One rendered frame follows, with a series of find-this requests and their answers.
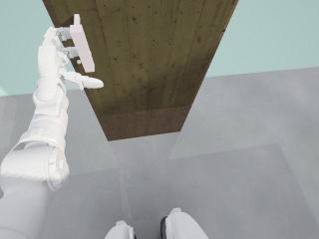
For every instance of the robot left hand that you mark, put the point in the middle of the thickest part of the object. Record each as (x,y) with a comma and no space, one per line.
(50,60)

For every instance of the right robot thigh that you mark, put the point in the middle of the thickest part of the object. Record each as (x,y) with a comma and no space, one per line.
(180,225)

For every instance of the robot left upper arm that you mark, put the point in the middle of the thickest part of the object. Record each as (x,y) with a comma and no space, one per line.
(30,179)

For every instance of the right robot shin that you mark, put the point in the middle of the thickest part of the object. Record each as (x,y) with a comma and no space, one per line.
(175,210)

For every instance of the handle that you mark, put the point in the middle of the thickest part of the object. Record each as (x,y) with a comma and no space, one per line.
(79,38)

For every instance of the cupboard door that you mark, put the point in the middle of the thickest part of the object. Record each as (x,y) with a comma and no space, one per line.
(149,54)

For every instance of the left robot forearm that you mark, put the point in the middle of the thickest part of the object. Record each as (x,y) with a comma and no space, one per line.
(49,123)

